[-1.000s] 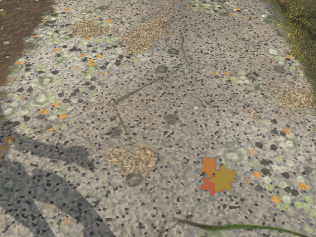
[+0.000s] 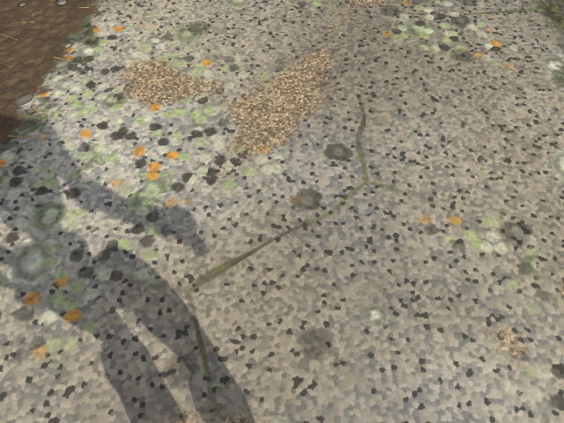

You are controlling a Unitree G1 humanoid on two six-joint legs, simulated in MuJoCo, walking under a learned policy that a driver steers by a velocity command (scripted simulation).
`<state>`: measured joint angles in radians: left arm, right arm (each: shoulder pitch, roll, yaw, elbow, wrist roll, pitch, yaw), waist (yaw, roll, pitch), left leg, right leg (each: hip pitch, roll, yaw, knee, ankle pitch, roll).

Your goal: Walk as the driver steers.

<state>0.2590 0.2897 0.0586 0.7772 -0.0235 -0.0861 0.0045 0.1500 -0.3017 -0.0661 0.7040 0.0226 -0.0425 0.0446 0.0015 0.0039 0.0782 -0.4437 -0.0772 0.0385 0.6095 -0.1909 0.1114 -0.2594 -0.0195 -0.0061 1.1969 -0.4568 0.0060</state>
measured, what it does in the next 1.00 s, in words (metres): walks ahead: right foot, then left foot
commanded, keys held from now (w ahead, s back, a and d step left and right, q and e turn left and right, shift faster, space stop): w+q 0.46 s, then e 0.54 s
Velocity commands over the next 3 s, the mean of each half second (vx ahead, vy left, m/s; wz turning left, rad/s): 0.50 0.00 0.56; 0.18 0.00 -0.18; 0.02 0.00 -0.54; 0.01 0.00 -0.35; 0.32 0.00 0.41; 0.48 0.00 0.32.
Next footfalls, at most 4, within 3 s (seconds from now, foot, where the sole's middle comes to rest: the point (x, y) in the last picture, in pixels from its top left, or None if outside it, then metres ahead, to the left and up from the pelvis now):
0.38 right None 0.42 -0.12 -0.76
0.78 left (229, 387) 0.51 0.15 -0.76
1.18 right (344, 390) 0.50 -0.11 -0.76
1.66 left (250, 372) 0.54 0.10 -0.76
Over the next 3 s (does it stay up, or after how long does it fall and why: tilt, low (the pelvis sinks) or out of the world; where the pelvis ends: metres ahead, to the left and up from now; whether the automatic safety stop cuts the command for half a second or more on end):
stays up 0.89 0.01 0.01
